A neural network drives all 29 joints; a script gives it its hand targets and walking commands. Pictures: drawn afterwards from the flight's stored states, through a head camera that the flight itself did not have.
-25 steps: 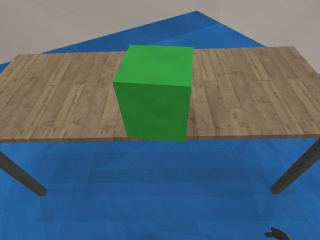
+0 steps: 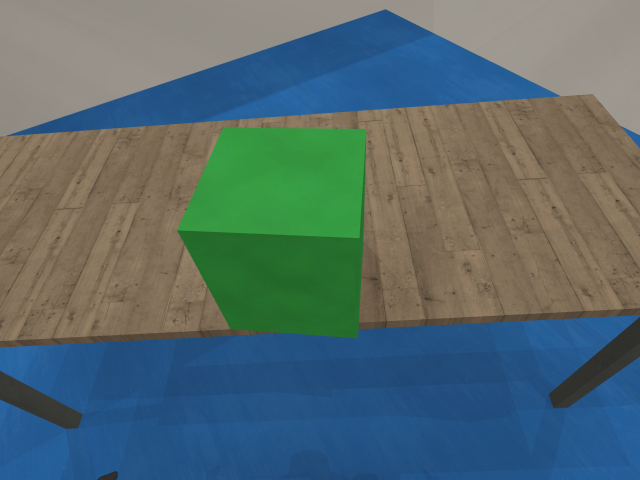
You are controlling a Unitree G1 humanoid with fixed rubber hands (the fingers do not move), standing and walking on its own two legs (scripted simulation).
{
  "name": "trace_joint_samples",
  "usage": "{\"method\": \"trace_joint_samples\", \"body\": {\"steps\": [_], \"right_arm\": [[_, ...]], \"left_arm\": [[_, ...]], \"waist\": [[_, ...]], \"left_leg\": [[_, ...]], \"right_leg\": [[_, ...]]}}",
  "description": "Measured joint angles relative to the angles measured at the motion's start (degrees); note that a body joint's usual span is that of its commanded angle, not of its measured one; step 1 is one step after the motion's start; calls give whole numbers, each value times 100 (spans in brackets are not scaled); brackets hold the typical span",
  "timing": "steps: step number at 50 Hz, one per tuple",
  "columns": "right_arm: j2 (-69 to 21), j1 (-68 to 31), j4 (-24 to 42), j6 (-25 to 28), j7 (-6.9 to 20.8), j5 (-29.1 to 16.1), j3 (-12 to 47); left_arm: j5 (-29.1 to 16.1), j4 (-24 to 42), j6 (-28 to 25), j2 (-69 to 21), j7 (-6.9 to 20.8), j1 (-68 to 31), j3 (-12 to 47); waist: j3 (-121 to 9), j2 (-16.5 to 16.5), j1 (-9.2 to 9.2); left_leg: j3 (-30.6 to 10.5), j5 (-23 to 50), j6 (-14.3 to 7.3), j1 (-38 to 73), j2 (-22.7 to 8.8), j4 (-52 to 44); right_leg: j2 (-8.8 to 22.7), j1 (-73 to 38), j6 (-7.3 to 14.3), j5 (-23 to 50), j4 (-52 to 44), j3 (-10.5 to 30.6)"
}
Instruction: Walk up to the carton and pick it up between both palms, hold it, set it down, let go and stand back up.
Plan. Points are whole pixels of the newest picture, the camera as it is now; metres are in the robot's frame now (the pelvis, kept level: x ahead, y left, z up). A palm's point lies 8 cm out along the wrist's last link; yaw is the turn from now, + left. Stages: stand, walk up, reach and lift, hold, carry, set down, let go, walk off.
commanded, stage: walk up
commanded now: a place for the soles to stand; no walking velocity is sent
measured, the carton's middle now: (293, 236) +0.46 +0.05 +0.02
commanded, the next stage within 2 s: reach and lift in 1.46 s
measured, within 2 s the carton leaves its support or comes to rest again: neither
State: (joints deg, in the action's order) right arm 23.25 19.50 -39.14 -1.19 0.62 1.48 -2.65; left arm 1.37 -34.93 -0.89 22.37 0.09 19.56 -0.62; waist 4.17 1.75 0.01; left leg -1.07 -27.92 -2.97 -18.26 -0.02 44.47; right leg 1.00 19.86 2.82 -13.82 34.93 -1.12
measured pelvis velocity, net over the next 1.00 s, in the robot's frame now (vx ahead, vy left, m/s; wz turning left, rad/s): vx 0.01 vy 0.04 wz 0.00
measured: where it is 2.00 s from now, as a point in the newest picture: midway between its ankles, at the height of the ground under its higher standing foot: outside the picture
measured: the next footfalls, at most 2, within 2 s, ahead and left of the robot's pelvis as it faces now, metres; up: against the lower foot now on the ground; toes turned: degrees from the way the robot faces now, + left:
left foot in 0.10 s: +0.04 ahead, +0.16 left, +0.00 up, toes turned +0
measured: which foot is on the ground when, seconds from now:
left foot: up 0.00-0.08, down 0.10-1.00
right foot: down 0.00-1.00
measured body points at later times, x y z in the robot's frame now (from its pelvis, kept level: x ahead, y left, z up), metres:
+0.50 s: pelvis +0.01 +0.04 +0.00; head -0.01 +0.03 +0.45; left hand +0.15 +0.34 -0.07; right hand +0.12 -0.27 -0.09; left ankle +0.00 +0.16 -0.73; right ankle +0.05 -0.09 -0.73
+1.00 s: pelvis +0.01 +0.04 +0.00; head +0.01 +0.03 +0.45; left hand +0.15 +0.34 -0.08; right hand +0.12 -0.27 -0.09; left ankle +0.00 +0.16 -0.73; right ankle +0.05 -0.09 -0.73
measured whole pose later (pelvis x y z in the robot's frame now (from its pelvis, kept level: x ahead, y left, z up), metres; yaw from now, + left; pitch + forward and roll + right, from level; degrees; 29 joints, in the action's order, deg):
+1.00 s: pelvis +0.01 +0.04 +0.00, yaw +0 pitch -2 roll -1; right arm 22.8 16.8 -39.4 0.7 0.9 0.2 -2.4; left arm 0.0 -38.3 -0.3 23.3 0.1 13.2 0.0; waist 1.1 1.2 0.0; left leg -1.1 -18.9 0.3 -13.0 -0.2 34.0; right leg 1.1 16.5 0.0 -13.2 31.9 -1.1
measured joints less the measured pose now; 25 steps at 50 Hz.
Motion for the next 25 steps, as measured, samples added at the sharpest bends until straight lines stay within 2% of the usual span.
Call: {"method": "trace_joint_samples", "body": {"steps": [3, 5, 6, 8, 25], "right_arm": [[2, 1, 3, 40, -74, -3, 0], [6, 3, 3, 76, -115, -6, 0], [-5, -8, -6, 79, -132, -6, 1], [-51, -13, -21, 80, -127, -33, 13], [-48, -264, -22, 156, -2, -107, 23]], "left_arm": [[-21, 0, 0, -1, 0, -41, 13], [-62, 0, 9, -2, 0, -101, 14], [-85, -6, 29, -2, 0, -142, 21], [-114, -6, 64, -1, 1, -184, 55], [-135, -103, 66, 97, -1, -579, 78]], "waist": [[-49, 5, -4], [-53, 10, -6], [-53, -8, -1], [-171, -54, 2], [-392, -60, 1]], "left_leg": [[-4, 210, 0, 131, -2, -417], [-9, 876, 0, 385, -11, -918], [-2, 1020, 117, 460, -15, -977], [1, 914, 311, 514, -12, -976], [2, 884, 323, 513, -14, -975]], "right_leg": [[-2, 0, -57, -69, 38, -4], [-5, -1, -109, -198, 222, -9], [4, -16, -129, -272, 319, -2], [15, -103, -131, -260, 234, 1], [15, -312, -244, 26, -221, 0]]}}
